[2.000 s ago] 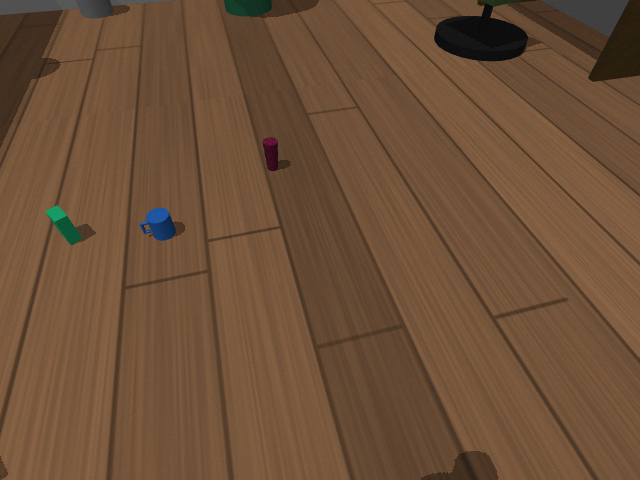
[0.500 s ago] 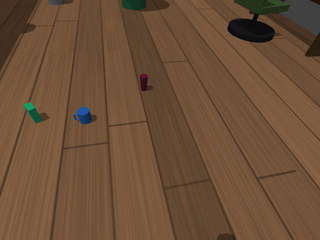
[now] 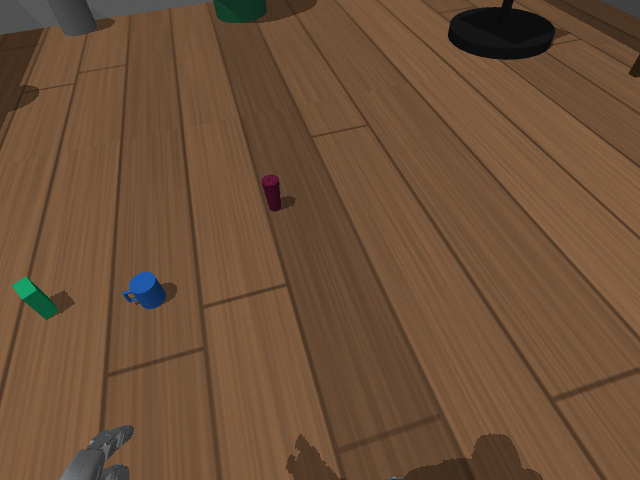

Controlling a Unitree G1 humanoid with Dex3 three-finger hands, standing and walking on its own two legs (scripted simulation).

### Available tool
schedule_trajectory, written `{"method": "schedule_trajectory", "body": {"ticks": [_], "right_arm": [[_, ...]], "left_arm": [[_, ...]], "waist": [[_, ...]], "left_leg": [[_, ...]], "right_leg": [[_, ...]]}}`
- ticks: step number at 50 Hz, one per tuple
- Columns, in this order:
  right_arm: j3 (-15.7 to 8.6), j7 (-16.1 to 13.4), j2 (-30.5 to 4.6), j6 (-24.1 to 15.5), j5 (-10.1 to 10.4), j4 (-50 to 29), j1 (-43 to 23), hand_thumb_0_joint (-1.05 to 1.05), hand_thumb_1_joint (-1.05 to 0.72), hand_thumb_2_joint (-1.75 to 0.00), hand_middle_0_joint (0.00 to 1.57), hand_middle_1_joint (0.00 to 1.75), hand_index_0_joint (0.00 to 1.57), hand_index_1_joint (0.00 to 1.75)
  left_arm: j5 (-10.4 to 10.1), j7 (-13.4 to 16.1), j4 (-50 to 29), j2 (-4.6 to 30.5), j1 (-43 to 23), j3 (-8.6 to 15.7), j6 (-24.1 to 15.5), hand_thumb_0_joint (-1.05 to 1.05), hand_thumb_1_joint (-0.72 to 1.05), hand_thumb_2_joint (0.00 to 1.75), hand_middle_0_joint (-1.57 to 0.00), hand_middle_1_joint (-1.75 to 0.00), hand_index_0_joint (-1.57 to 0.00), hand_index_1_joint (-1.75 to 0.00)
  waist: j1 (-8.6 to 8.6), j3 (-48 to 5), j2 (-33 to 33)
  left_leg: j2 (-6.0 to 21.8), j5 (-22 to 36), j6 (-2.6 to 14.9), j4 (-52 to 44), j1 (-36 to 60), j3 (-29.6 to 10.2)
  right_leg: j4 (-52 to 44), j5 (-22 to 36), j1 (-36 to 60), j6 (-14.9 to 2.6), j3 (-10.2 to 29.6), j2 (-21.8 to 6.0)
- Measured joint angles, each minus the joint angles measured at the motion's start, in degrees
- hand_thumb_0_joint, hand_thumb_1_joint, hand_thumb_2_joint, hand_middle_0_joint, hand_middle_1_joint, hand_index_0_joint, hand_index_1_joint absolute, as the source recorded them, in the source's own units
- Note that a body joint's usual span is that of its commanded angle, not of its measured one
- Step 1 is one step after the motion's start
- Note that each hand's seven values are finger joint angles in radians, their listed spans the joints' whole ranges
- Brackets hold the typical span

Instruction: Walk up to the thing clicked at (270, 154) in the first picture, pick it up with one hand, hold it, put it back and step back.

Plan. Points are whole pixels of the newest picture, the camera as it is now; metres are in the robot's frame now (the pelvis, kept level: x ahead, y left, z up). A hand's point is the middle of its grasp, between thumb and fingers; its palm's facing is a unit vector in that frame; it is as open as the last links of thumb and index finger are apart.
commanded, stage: walk up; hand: left
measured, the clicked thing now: (272, 194) +1.31 +0.21 -0.68
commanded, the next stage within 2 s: none
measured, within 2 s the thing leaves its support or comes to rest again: neither
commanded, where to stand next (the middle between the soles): +0.99 +0.00 m, yaw +1 degrees
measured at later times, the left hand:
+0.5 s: hand (135, 394) +0.29 +0.30 -0.15, palm faces -0.04 -0.94 -0.34, open 7.4 cm
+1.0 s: hand (189, 264) +0.52 +0.24 -0.10, palm faces +0.01 -0.91 -0.41, open 7.4 cm
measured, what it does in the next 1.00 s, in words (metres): walks ahead: left foot, then right foot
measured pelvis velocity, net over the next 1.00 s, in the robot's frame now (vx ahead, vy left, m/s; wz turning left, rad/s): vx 0.47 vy -0.03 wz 0.02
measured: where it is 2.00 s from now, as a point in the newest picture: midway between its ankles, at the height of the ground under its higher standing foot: (328, 292)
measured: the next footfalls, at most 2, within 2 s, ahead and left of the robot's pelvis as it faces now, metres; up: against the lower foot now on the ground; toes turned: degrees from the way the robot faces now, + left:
left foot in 0.34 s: +0.35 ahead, +0.15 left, +0.00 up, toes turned +7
right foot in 0.74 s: +0.52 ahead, -0.15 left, +0.00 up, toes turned -5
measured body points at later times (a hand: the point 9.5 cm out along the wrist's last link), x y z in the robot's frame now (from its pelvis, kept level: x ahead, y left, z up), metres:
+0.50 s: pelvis +0.26 +0.02 +0.01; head +0.28 +0.05 +0.46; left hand +0.30 +0.35 -0.12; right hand +0.35 -0.29 -0.08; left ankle +0.31 +0.15 -0.72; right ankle +0.21 -0.11 -0.65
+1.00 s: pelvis +0.47 -0.03 +0.01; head +0.49 -0.06 +0.46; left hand +0.51 +0.29 -0.08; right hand +0.56 -0.35 -0.11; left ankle +0.54 +0.11 -0.67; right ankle +0.48 -0.14 -0.72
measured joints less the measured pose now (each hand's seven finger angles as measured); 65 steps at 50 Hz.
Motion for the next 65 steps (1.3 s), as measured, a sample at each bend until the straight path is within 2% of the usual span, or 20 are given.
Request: {"method": "schedule_trajectory", "body": {"ticks": [3,8,11,16,17,19,22,24,31,36,37,39,42,44,50,55,59,61,63,65], "right_arm": [[0.08,0.55,-0.54,-0.34,-0.01,-0.99,-1.76,0.01,-0.91,-0.90,0.21,0.30,0.21,0.30],[-0.76,2.02,-1.18,-0.52,-1.09,-3.04,-3.65,0.01,-0.91,-0.90,0.21,0.30,0.21,0.30],[-1.22,2.70,-1.27,-0.38,-1.62,-3.24,-4.32,0.01,-0.91,-0.90,0.21,0.30,0.21,0.30],[-1.56,3.03,-1.12,-0.66,-1.80,-2.67,-4.93,0.01,-0.91,-0.90,0.21,0.30,0.21,0.30],[-1.54,2.94,-1.19,-1.01,-1.88,-2.81,-4.94,0.01,-0.91,-0.90,0.21,0.30,0.21,0.30],[-1.59,2.30,-0.49,-1.98,-2.53,-3.42,-5.99,0.01,-0.91,-0.90,0.21,0.30,0.21,0.30],[-1.02,1.58,0.64,-2.85,-1.29,-5.26,-6.52,0.01,-0.91,-0.90,0.21,0.30,0.21,0.30],[-0.31,1.11,1.46,-2.93,-0.64,-5.99,-5.93,0.01,-0.91,-0.90,0.21,0.30,0.21,0.30],[0.61,1.01,1.10,-2.70,-0.67,-6.11,-2.65,0.01,-0.90,-0.90,0.21,0.30,0.21,0.30],[0.15,1.23,-0.63,-1.69,-0.51,-5.19,-0.49,0.01,-0.90,-0.90,0.21,0.30,0.21,0.30],[0.09,1.16,-0.90,-1.37,-0.52,-5.00,0.02,0.01,-0.90,-0.90,0.21,0.30,0.21,0.30],[-0.25,0.72,-1.61,-0.56,-0.56,-4.04,-0.07,0.01,-0.90,-0.90,0.21,0.30,0.21,0.30],[0.00,0.13,-1.65,0.65,-0.25,-2.28,-1.77,0.01,-0.91,-0.90,0.21,0.30,0.21,0.30],[0.07,0.17,-1.88,0.60,0.09,-1.94,-2.94,0.01,-0.91,-0.90,0.21,0.30,0.21,0.30],[-0.26,1.75,-1.12,0.24,-0.66,-3.25,-5.00,0.01,-0.91,-0.90,0.21,0.30,0.21,0.30],[-0.51,2.78,-0.36,0.53,-1.26,-3.23,-5.88,0.01,-0.91,-0.90,0.21,0.30,0.21,0.30],[-0.79,2.94,-0.27,-0.25,-1.42,-3.41,-6.18,0.01,-0.91,-0.90,0.21,0.30,0.21,0.30],[-1.00,2.32,0.08,-1.28,-1.81,-4.05,-6.79,0.01,-0.91,-0.90,0.21,0.30,0.21,0.30],[-0.95,1.83,0.25,-1.95,-1.03,-5.24,-6.67,0.01,-0.91,-0.90,0.21,0.30,0.21,0.30],[-0.50,1.29,0.87,-2.07,-0.53,-5.79,-6.21,0.01,-0.91,-0.90,0.21,0.30,0.21,0.30]], "left_arm": [[-0.08,0.65,-0.33,-0.91,2.44,-0.56,-0.25,0.00,0.90,0.89,-0.21,-0.30,-0.21,-0.30],[0.55,0.63,0.13,-0.12,7.73,-0.50,-0.34,0.00,0.90,0.89,-0.21,-0.30,-0.21,-0.30],[0.96,0.42,0.33,1.22,10.05,-0.04,-0.20,0.00,0.90,0.89,-0.21,-0.30,-0.21,-0.30],[1.11,0.35,0.94,3.66,13.18,0.49,0.30,0.00,0.90,0.89,-0.21,-0.30,-0.21,-0.30],[1.11,0.49,1.08,4.10,13.88,0.49,0.47,0.01,0.90,0.89,-0.21,-0.30,-0.21,-0.30],[0.68,1.24,1.91,4.68,14.04,0.59,1.23,0.01,0.90,0.89,-0.21,-0.30,-0.21,-0.30],[0.10,2.08,3.04,4.54,13.34,-0.29,2.06,0.01,0.90,0.89,-0.21,-0.30,-0.20,-0.30],[-0.16,2.02,3.11,4.62,12.86,-0.65,1.85,0.01,0.91,0.89,-0.21,-0.30,-0.20,-0.30],[0.53,0.01,1.63,3.72,10.39,-0.58,1.86,0.01,0.91,0.89,-0.21,-0.30,-0.20,-0.30],[0.96,-0.81,1.54,3.27,8.77,0.12,1.26,0.00,0.90,0.89,-0.21,-0.30,-0.20,-0.30],[1.06,-0.81,1.37,3.55,8.88,0.29,0.88,0.00,0.90,0.89,-0.21,-0.30,-0.20,-0.30],[1.32,-0.07,1.19,2.97,8.30,0.90,-0.12,0.00,0.90,0.89,-0.21,-0.30,-0.21,-0.30],[0.62,0.86,0.07,1.96,8.44,0.36,-1.01,0.00,0.90,0.89,-0.21,-0.30,-0.21,-0.30],[0.35,1.33,-0.23,1.06,9.20,-0.20,-1.12,0.00,0.90,0.89,-0.21,-0.30,-0.21,-0.30],[0.71,1.73,-0.37,1.17,12.41,-0.60,-1.01,0.00,0.90,0.89,-0.21,-0.30,-0.21,-0.30],[0.97,1.69,-0.48,2.70,14.38,-0.21,-0.73,0.00,0.90,0.89,-0.21,-0.30,-0.21,-0.30],[0.97,1.73,0.04,3.92,15.94,-0.35,0.01,0.00,0.90,0.89,-0.21,-0.30,-0.21,-0.30],[0.66,2.17,0.89,4.05,15.59,-0.39,0.81,0.00,0.90,0.89,-0.21,-0.30,-0.21,-0.30],[0.47,2.63,1.85,3.56,14.63,-0.94,1.68,0.01,0.90,0.89,-0.21,-0.30,-0.21,-0.30],[0.24,2.70,2.23,3.67,13.77,-1.33,1.84,0.01,0.90,0.89,-0.21,-0.30,-0.20,-0.30]], "waist": [[0.94,-0.75,0.64],[1.87,-2.08,0.75],[2.64,-2.29,0.11],[4.06,-2.90,-1.55],[4.15,-3.15,-2.10],[3.87,-2.29,-4.69],[2.60,-1.33,-5.54],[2.16,-1.20,-6.31],[1.16,-1.23,-5.61],[0.18,-1.91,-3.40],[0.16,-2.38,-3.08],[0.52,-2.20,-0.35],[1.86,-1.84,0.52],[2.45,-1.76,1.36],[3.42,-1.87,1.33],[4.36,-1.60,-0.19],[4.28,-2.22,-1.97],[3.89,-1.36,-4.15],[2.93,-0.94,-4.26],[2.32,-0.68,-5.07]], "left_leg": [[0.79,5.71,0.44,1.75,-8.42,-0.40],[3.74,10.69,-1.84,-10.73,-16.87,-0.01],[4.95,13.98,-2.48,-20.87,-18.12,1.06],[4.36,17.93,-1.49,-30.77,-14.31,3.01],[3.62,18.16,-1.06,-31.96,-12.74,3.44],[1.81,16.62,-1.09,-28.66,-12.21,4.91],[1.55,13.09,-0.96,-27.79,-9.72,5.49],[1.31,12.70,-1.13,-30.46,-6.48,6.07],[1.09,10.06,-1.62,-36.44,2.25,7.02],[2.09,4.03,-3.08,-33.38,5.52,6.47],[2.49,1.82,-3.15,-31.10,5.54,6.19],[4.57,-1.91,-1.25,-20.87,2.83,3.48],[1.04,-1.48,-0.33,-2.74,-5.11,-0.36],[0.11,1.30,-0.13,0.70,-9.58,-0.60],[1.47,7.88,-1.50,-11.89,-16.79,0.07],[2.78,13.60,-1.36,-24.74,-16.14,1.43],[1.72,16.28,-0.42,-30.75,-11.68,3.13],[0.13,15.51,-0.21,-28.13,-11.08,4.52],[-0.01,13.11,0.20,-26.90,-10.13,4.59],[-0.25,12.60,0.32,-28.77,-7.66,4.99]], "right_leg": [[-4.84,-0.21,4.95,-0.13,-0.19,0.75],[-10.00,-2.03,11.33,-0.43,-0.64,2.18],[-10.66,-4.55,14.25,0.01,-1.16,2.61],[-7.67,-11.70,18.31,1.67,-1.71,2.47],[-5.59,-13.95,18.53,2.07,-1.58,1.96],[5.71,-15.99,15.22,1.06,0.33,-0.34],[25.13,-14.75,6.01,0.17,5.27,1.76],[28.75,-12.41,1.12,0.25,6.11,1.46],[13.16,-6.07,-7.20,2.33,3.94,-3.49],[1.05,1.48,-4.59,1.87,2.29,-3.67],[-0.54,1.82,-2.98,1.67,1.80,-3.22],[2.50,-0.26,-2.17,1.73,0.04,-1.23],[3.60,-3.56,0.01,1.19,-0.50,-0.99],[0.46,-3.36,3.01,0.96,-0.91,-0.70],[-7.17,-3.33,9.92,0.60,-2.10,0.32],[-7.55,-6.86,13.80,1.47,-3.20,0.59],[-2.74,-12.89,15.16,2.90,-3.60,-0.62],[7.52,-15.20,12.07,1.75,-1.01,-2.35],[20.46,-16.10,6.52,0.81,2.44,-0.48],[27.07,-14.08,1.72,0.44,4.34,0.32]]}}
